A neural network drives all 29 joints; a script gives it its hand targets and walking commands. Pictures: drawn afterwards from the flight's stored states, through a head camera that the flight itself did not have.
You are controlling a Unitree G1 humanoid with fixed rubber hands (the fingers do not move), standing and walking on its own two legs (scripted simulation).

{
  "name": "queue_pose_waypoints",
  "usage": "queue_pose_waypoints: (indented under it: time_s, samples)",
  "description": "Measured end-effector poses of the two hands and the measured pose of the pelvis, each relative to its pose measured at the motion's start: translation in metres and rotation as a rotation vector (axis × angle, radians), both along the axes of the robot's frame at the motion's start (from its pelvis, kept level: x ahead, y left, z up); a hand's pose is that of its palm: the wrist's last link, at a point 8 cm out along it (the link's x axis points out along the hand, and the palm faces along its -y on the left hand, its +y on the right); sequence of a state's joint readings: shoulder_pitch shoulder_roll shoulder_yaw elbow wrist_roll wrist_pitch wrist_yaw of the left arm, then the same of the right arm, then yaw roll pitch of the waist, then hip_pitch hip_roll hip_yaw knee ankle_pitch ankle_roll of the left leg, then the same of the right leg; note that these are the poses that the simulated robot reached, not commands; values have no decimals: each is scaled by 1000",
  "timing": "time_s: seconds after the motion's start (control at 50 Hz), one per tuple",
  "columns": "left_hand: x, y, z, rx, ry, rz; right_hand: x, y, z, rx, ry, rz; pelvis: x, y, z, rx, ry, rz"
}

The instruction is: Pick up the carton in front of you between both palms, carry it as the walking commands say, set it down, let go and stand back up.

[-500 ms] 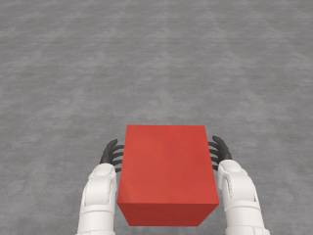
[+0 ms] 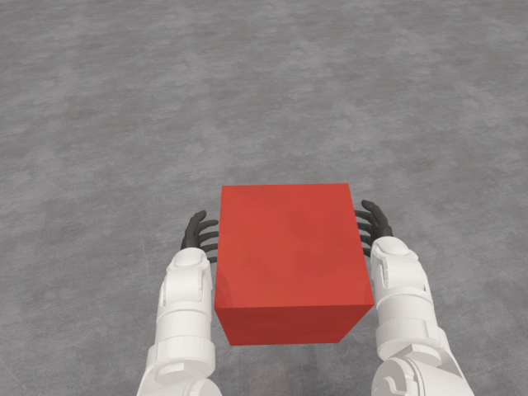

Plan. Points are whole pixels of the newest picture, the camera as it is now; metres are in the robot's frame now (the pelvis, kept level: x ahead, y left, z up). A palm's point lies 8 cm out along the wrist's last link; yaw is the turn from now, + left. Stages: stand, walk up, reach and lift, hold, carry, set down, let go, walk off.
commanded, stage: set down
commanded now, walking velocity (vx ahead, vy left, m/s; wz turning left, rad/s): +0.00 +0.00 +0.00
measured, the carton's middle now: (284, 270) +0.35 +0.00 -0.06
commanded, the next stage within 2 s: none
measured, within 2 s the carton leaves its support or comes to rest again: neither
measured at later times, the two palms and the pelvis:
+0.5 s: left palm (207, 287) +0.36 +0.16 -0.19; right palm (345, 272) +0.40 -0.14 -0.17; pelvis -0.04 +0.01 -0.11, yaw -1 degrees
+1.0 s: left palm (206, 297) +0.40 +0.18 -0.34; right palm (321, 290) +0.42 -0.11 -0.34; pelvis -0.06 -0.01 -0.24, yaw -4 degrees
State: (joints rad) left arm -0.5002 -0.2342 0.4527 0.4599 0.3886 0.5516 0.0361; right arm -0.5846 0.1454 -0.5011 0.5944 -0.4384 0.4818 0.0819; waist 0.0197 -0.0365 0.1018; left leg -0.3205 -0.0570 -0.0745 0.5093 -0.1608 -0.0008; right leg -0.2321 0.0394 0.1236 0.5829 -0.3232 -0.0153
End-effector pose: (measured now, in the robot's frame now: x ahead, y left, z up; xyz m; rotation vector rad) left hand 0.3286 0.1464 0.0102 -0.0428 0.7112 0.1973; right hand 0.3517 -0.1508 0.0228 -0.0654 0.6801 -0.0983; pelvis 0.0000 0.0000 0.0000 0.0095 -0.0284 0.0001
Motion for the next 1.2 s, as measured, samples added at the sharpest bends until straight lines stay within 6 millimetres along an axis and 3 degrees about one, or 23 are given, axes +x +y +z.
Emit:
queue_pose_waypoints:
  time_s: [0.14,0.32,0.58,0.78,0.92,1.04,1.2]
  samples:
    - [18,1,-56,17,-44,-8,14,1,-61,-13,-33,1,-21,18,-18,-25,165,5]
    - [25,-10,-157,1,-50,-16,17,-11,-157,-20,-37,-10,-36,22,-62,-32,459,-15]
    - [38,14,-218,-12,-98,63,55,16,-209,45,-76,18,-44,0,-137,-42,668,0]
    - [55,15,-284,7,-53,22,59,14,-284,48,-32,-11,-51,-8,-189,-34,764,-21]
    - [62,27,-329,14,-40,14,66,27,-336,68,-15,-8,-58,-8,-222,-25,809,-36]
    - [73,41,-363,8,-57,22,77,40,-370,47,-32,12,-63,-6,-252,-33,831,-41]
    - [71,52,-416,-2,-20,28,83,53,-413,32,5,21,-67,-2,-284,-50,840,-51]
